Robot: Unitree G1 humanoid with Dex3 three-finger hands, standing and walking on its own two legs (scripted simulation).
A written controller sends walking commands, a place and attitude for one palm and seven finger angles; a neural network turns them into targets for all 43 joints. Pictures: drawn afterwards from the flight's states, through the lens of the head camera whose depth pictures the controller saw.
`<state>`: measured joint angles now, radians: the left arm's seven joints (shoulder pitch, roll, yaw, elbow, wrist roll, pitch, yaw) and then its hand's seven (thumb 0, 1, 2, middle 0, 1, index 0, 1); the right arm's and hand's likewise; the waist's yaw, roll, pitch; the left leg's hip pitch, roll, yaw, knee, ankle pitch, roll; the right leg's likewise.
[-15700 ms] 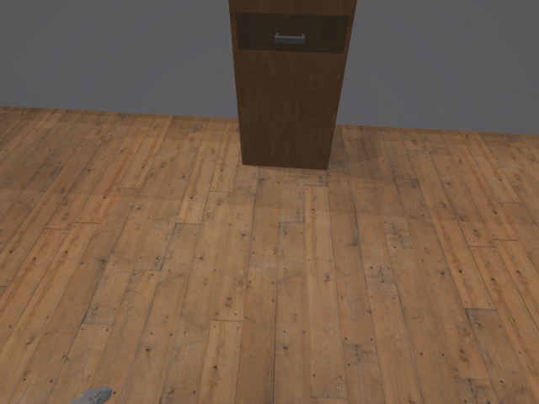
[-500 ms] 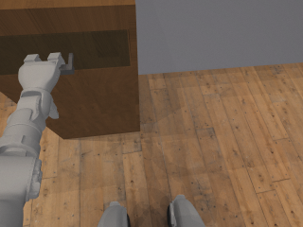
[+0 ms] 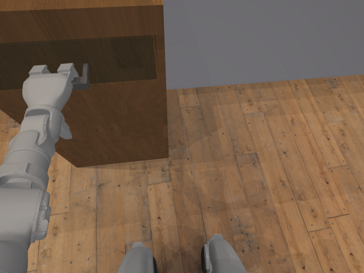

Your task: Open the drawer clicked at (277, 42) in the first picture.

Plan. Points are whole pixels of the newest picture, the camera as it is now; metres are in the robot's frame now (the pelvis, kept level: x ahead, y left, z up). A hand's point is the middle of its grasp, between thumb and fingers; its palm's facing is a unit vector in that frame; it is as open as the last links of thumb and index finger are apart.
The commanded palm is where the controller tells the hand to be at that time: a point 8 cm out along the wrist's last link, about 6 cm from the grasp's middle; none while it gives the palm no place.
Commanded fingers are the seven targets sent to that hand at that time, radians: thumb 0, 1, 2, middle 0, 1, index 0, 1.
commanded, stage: close the thumb around the handle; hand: left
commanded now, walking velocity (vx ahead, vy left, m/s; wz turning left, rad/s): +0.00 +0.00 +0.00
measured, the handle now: (62, 77) +0.56 +0.25 +0.02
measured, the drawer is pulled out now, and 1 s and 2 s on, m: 0.00 0.02 0.05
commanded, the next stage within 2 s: pull the drawer open in 0.54 s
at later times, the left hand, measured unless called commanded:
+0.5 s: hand (60, 104) +0.49 +0.25 +0.00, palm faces -0.07 -0.01 -1.00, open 5.7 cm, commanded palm +0.48 +0.25 +0.05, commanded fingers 0.00 0.90 0.90 -0.40 -1.35 -0.40 -1.35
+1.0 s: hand (60, 110) +0.48 +0.25 +0.00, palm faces -0.06 -0.03 -1.00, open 5.8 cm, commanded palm +0.44 +0.25 +0.05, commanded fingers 0.00 0.90 0.90 -0.40 -1.35 -0.40 -1.35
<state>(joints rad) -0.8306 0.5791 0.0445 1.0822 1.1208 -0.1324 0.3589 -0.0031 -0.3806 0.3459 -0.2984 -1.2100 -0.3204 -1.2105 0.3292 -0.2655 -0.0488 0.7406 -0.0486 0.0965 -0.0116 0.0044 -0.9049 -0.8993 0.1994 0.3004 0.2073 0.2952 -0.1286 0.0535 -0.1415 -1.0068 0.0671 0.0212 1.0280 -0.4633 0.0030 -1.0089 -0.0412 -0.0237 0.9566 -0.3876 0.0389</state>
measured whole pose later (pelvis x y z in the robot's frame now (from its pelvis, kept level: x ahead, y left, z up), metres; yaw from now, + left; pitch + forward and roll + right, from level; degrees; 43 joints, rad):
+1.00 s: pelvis +0.03 +0.00 +0.01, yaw -1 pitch +24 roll -2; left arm -0.62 0.51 0.06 0.90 1.09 -0.11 0.38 0.00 0.75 0.80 -0.29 -1.34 -0.34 -1.32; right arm 0.33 -0.26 -0.07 0.73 -0.04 0.12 0.00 0.01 -0.91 -0.90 0.20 0.30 0.21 0.30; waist -0.09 0.06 -0.15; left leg -0.88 0.07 0.05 0.95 -0.48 0.01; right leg -0.90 -0.03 0.00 0.89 -0.39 0.04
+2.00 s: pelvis +0.00 -0.01 +0.01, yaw +0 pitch +22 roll -1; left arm -0.66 0.52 0.06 1.00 1.12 -0.14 0.40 0.00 0.72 0.83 -0.33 -1.31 -0.36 -1.34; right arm 0.33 -0.27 -0.07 0.77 -0.04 0.09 -0.02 0.01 -0.91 -0.90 0.20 0.30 0.21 0.30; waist -0.09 0.05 -0.14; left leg -0.92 0.06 0.02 0.98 -0.45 -0.01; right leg -0.94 -0.04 -0.01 0.94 -0.38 0.03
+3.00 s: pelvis +0.03 -0.02 +0.03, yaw -1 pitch +16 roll +0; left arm -0.15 0.41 0.05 0.52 1.08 -0.06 0.40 0.02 0.74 0.79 -0.29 -1.31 -0.38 -1.32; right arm 0.22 -0.23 -0.06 0.67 -0.03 0.09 -0.03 0.01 -0.90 -0.90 0.20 0.30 0.21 0.30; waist -0.03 0.05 -0.13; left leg -0.69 0.07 0.04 0.87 -0.46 -0.02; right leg -0.74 -0.02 0.00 0.85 -0.40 0.02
